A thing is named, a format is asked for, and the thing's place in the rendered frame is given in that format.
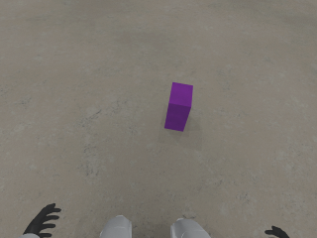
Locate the robot thigh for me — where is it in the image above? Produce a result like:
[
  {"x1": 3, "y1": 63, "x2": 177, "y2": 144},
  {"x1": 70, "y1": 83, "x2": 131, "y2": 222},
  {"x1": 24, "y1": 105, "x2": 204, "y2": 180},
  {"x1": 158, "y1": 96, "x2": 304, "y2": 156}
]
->
[
  {"x1": 170, "y1": 219, "x2": 211, "y2": 238},
  {"x1": 99, "y1": 216, "x2": 132, "y2": 238}
]

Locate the carton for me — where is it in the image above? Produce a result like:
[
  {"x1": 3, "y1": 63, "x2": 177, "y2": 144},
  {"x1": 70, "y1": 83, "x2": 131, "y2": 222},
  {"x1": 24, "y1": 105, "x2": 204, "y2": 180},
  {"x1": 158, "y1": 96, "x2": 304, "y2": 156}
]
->
[{"x1": 164, "y1": 82, "x2": 193, "y2": 132}]

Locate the robot left thigh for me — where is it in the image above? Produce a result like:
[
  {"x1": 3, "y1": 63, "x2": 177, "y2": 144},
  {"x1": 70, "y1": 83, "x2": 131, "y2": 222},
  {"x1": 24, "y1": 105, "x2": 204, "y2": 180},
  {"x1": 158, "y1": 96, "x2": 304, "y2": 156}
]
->
[{"x1": 99, "y1": 216, "x2": 132, "y2": 238}]

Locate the robot right thigh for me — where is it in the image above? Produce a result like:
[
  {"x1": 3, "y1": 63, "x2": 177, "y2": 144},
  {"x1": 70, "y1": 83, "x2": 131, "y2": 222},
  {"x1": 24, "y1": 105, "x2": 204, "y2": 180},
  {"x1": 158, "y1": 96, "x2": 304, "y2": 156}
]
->
[{"x1": 170, "y1": 219, "x2": 211, "y2": 238}]

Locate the robot right hand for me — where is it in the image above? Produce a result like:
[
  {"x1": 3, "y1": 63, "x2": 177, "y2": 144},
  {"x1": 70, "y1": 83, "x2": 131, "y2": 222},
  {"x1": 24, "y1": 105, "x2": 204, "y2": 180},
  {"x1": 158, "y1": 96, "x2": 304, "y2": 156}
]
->
[{"x1": 264, "y1": 225, "x2": 289, "y2": 238}]

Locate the robot left hand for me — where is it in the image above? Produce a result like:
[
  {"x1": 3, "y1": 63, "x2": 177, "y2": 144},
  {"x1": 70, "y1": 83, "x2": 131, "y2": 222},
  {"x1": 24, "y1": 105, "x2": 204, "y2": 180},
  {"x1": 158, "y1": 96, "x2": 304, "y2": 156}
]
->
[{"x1": 23, "y1": 203, "x2": 61, "y2": 238}]

